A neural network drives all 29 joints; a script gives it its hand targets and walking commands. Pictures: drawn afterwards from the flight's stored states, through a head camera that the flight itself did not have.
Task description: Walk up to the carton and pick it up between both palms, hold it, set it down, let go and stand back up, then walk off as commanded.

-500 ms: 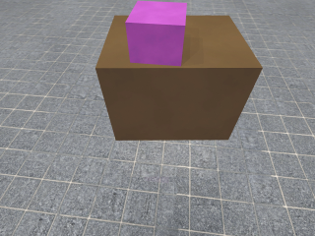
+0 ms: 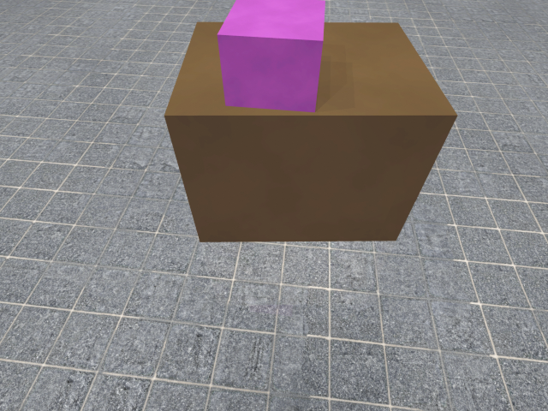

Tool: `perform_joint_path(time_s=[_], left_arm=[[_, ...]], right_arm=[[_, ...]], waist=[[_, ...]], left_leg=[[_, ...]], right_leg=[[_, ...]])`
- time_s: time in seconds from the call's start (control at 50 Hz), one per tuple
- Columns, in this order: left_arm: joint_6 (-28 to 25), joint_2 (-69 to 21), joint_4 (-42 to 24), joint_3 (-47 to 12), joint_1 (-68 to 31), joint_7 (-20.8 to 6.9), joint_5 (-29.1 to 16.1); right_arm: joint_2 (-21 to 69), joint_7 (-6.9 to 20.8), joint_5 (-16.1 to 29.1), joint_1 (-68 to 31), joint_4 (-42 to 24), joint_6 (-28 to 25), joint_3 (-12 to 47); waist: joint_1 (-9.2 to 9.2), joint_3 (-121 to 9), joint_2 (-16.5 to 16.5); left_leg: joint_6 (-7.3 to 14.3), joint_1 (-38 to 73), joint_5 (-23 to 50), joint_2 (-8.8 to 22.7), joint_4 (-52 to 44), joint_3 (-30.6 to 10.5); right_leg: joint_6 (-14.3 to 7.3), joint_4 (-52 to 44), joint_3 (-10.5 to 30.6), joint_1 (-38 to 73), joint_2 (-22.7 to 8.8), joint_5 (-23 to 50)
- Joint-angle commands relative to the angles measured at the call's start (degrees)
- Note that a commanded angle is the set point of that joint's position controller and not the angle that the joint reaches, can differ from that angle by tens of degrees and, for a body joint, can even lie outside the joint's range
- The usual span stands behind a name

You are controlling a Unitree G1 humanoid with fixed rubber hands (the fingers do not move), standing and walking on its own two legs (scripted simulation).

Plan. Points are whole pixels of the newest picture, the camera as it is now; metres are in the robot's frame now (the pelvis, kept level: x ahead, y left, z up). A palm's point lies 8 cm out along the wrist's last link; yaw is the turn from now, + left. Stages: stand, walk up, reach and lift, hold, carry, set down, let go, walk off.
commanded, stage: stand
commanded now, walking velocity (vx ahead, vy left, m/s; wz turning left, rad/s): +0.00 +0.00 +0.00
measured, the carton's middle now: (275, 52) +1.12 +0.00 -0.01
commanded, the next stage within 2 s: none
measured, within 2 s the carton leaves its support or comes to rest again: neither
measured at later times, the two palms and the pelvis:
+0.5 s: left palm out of the picture +0.08 +0.30 -0.11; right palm out of the picture +0.08 -0.31 -0.12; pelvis +0.00 +0.00 +0.00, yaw +1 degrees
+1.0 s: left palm out of the picture +0.07 +0.29 -0.12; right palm out of the picture +0.07 -0.31 -0.12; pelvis +0.00 -0.01 +0.00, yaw +1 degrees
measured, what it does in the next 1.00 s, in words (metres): stands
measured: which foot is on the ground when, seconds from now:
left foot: down 0.00-1.00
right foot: down 0.00-1.00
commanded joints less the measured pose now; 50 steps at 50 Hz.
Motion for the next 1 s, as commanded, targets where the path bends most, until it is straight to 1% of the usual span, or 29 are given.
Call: perform_joint_path(time_s=[0.0,0.02,0.06,0.12,0.16,0.18,0.2,0.24,0.32,0.34,0.38,0.42,0.46,0.54,0.56,0.58,0.62,0.66,0.68,0.7,0.72,0.76,0.78,0.8,0.84,0.86,0.9,0.96,0.98], left_arm=[[-1.7,10.9,-2.9,1.6,-1.5,0.7,-0.3],[-1.8,12.1,-2.4,1.5,-2.0,0.7,0.1],[-1.1,10.8,-3.3,1.6,-2.6,0.5,0.2],[-1.3,12.3,-3.2,1.9,-2.1,0.9,-1.0],[-0.8,14.2,-2.9,2.3,-3.5,1.2,0.2],[-1.2,11.8,-3.6,2.3,-3.2,0.9,0.1],[-0.9,14.2,-2.9,2.3,-2.2,0.9,-0.1],[-0.9,13.4,-3.1,2.4,-3.9,0.9,-0.1],[-1.1,11.4,-2.6,1.5,-1.7,0.7,-0.2],[-0.8,9.0,-3.3,1.0,-1.9,0.5,-0.6],[-0.9,13.6,-2.8,1.9,-3.8,1.0,0.2],[-0.6,13.8,-1.9,1.7,-1.6,1.1,0.0],[-1.0,11.3,-2.7,1.5,-2.1,0.8,-0.4],[-1.0,13.1,-2.4,1.9,-2.1,0.7,0.2],[-1.0,12.5,-3.1,1.4,-2.3,0.5,0.1],[-1.2,11.7,-3.5,2.1,-1.1,0.8,-0.2],[-1.2,12.9,-3.3,2.1,-2.9,0.7,-0.6],[-1.1,11.3,-2.3,1.1,-1.0,0.8,-0.2],[-1.6,11.8,-3.6,1.8,-2.9,0.9,0.1],[-1.6,11.7,-2.7,1.7,0.0,0.9,-0.1],[-1.6,11.9,-3.1,1.9,-0.8,0.8,-0.4],[-1.1,11.5,-3.4,1.6,-1.2,0.7,0.0],[-0.5,9.8,-3.3,1.4,0.2,0.7,-0.2],[-0.6,12.2,-3.5,1.7,-0.4,0.7,0.1],[-0.8,12.0,-3.8,2.0,-1.4,0.8,-0.2],[-1.1,13.2,-3.7,2.4,-3.5,0.7,-0.1],[-0.8,9.5,-3.9,1.4,-2.1,1.2,-0.2],[-1.1,12.3,-3.6,2.3,-2.1,1.1,-0.1],[-1.2,10.2,-3.8,2.0,-2.4,1.0,-0.2]], right_arm=[[-11.0,-0.6,0.2,-0.9,-3.0,-0.4,-1.5],[-11.3,-0.3,0.3,0.2,-3.0,-0.7,-2.1],[-13.1,-0.6,0.0,-3.0,-3.6,-0.5,-2.2],[-13.1,-0.4,-0.1,-1.4,-2.4,-0.5,-2.3],[-11.2,-0.5,-0.7,-1.2,-2.5,-0.9,-1.8],[-12.9,-0.9,-0.3,-2.5,-2.5,-0.7,-2.5],[-12.0,-0.3,-0.1,-1.5,-2.5,-0.4,-2.2],[-11.6,-0.4,-0.4,-1.6,-2.5,-0.5,-2.0],[-13.0,-1.0,0.1,-1.2,-2.3,-1.1,-2.2],[-13.6,-1.2,-0.3,-2.1,-3.2,-1.2,-2.6],[-10.6,-0.6,0.0,-0.6,-2.7,-0.7,-2.0],[-10.7,-0.8,-0.2,-1.8,-4.0,-0.8,-1.7],[-13.3,-0.7,-0.4,-0.2,-2.9,-0.9,-1.7],[-12.5,-0.7,0.3,-0.3,-3.4,-0.9,-1.6],[-10.3,-0.7,-0.3,0.3,-3.0,-0.7,-0.8],[-13.4,-1.3,0.0,0.2,-3.0,-0.7,-1.8],[-14.1,-0.6,0.1,0.7,-3.4,-0.6,-2.1],[-11.3,-0.4,0.6,1.0,-3.3,-0.9,-1.7],[-12.7,-0.5,-0.1,-0.1,-3.8,-0.8,-2.5],[-11.6,-0.6,-0.2,0.8,-3.2,-0.8,-1.3],[-12.6,-0.4,0.0,1.0,-3.4,-1.2,-2.3],[-12.7,-0.7,0.0,-0.5,-3.5,-0.9,-2.2],[-14.8,-1.3,-0.4,-1.4,-4.0,-1.0,-2.6],[-11.0,-0.9,0.0,0.0,-3.6,-0.8,-2.0],[-11.5,-1.0,-0.4,-0.2,-3.2,-0.9,-1.6],[-9.6,-0.9,0.2,-0.1,-3.7,-0.6,-1.5],[-12.0,-1.1,0.1,-0.9,-3.7,-0.4,-1.9],[-10.3,-0.8,-0.6,0.2,-3.5,-0.3,-1.4],[-12.0,-1.2,-0.4,0.9,-3.0,-0.6,-2.4]], waist=[[0.52,-6.4,3.5],[-1.68,-5.7,-2.3],[-0.89,-4.2,1.9],[-0.39,-5.5,-1.1],[-1.41,-4.7,0.1],[0.71,-5.0,2.6],[-0.16,-5.7,2.7],[-0.23,-4.3,-1.0],[-0.24,-6.9,1.1],[1.12,-6.1,3.1],[-0.22,-5.3,-1.4],[-0.9,-3.7,0.1],[0.78,-4.2,1.7],[-0.3,-3.9,1.3],[-0.03,-2.2,-1.4],[0.31,-3.7,3.6],[-0.49,-4.4,-2.4],[-0.68,-2.9,1.3],[-0.79,-3.6,-2.2],[-0.01,-4.2,1.5],[0.01,-5.1,-1.1],[0.09,-3.1,-0.7],[0.79,-3.2,3.5],[0.29,-5.3,-0.4],[0.38,-5.7,0.7],[-0.67,-5.7,-2.7],[0.32,-4.3,2.9],[-0.04,-1.5,-2.4],[-0.11,-3.9,-1.7]], left_leg=[[1.8,-0.1,8.9,7.6,-1.8,-4.7],[1.4,0.8,7.3,7.3,-3.5,-5.3],[1.4,-1.3,6.8,6.9,-4.1,-5.3],[1.6,0.9,8.1,7.5,-3.5,-6.4],[0.8,0.8,8.1,6.8,-3.7,-5.7],[1.4,-2.1,7.6,6.6,-4.0,-5.3],[1.2,-0.6,6.8,6.9,-4.2,-5.6],[1.0,-0.2,9.3,7.2,-4.4,-5.7],[1.5,0.6,12.1,6.1,-3.3,-5.0],[1.3,0.0,12.3,5.9,-1.9,-4.4],[0.6,0.8,11.4,6.7,-3.3,-4.7],[1.6,0.6,9.1,6.6,-2.8,-4.3],[1.4,-0.2,8.7,6.9,-3.0,-5.0],[1.0,-0.6,6.6,6.8,-3.0,-4.9],[1.2,-1.1,6.3,7.2,-4.3,-5.7],[1.0,-1.1,6.2,6.2,-3.7,-4.6],[1.2,1.5,5.9,6.8,-4.4,-5.4],[1.3,-0.2,5.5,7.0,-3.4,-5.3],[1.4,-1.3,4.6,6.9,-4.8,-6.3],[0.9,-0.2,6.1,6.9,-4.0,-4.7],[1.5,-0.8,6.9,6.9,-3.8,-5.7],[1.0,-0.1,7.0,6.4,-4.6,-5.5],[1.6,-2.9,4.8,6.4,-3.8,-5.2],[1.4,-1.3,6.1,6.8,-4.0,-5.9],[1.1,-1.4,3.2,6.6,-3.8,-5.6],[1.1,-0.5,6.1,7.1,-4.0,-5.7],[1.8,-1.2,6.7,6.7,-3.6,-5.6],[1.2,-1.7,6.1,7.4,-4.2,-5.5],[1.3,1.0,6.7,7.5,-3.6,-5.9]], right_leg=[[-1.8,-2.0,5.2,2.9,-5.9,7.2],[-2.0,-1.1,4.2,2.2,-5.7,7.4],[-1.3,-0.9,3.5,2.0,-5.3,7.0],[-1.6,-1.7,3.3,2.4,-5.5,4.3],[-2.0,-1.0,3.7,1.8,-5.6,5.9],[-1.9,-1.6,3.9,3.0,-6.1,4.2],[-2.2,-0.9,4.3,5.7,-5.8,4.6],[-2.5,-0.9,4.0,2.3,-5.7,5.6],[-3.0,-0.3,3.1,5.1,-6.3,9.5],[-2.9,-0.8,3.8,5.1,-6.6,13.6],[-2.0,-0.8,2.7,3.2,-5.6,9.6],[-2.4,-1.4,3.9,2.0,-6.1,9.4],[-2.9,-2.1,4.1,3.3,-6.7,7.1],[-2.5,-1.5,4.2,2.8,-5.9,7.7],[-2.8,-1.1,3.3,2.2,-6.0,6.9],[-2.4,-2.2,4.8,3.8,-6.2,8.0],[-2.4,-2.5,4.0,0.9,-5.0,4.0],[-2.2,-3.1,4.7,1.3,-6.0,5.7],[-2.2,-2.2,3.4,1.7,-5.7,3.7],[-2.2,-1.4,4.3,2.2,-6.1,3.9],[-2.0,-2.1,3.9,3.3,-5.8,4.8],[-2.9,-1.6,3.3,1.9,-5.7,3.5],[-2.7,-2.4,4.0,3.3,-6.4,5.5],[-2.4,-1.1,3.2,4.2,-6.2,6.1],[-2.5,-2.2,4.1,4.2,-6.5,4.6],[-2.6,-1.1,4.5,3.6,-6.4,5.1],[-2.7,-2.3,4.6,2.3,-6.5,6.2],[-2.4,-2.3,4.0,0.5,-5.9,4.0],[-3.0,-2.1,4.5,0.6,-6.6,2.6]])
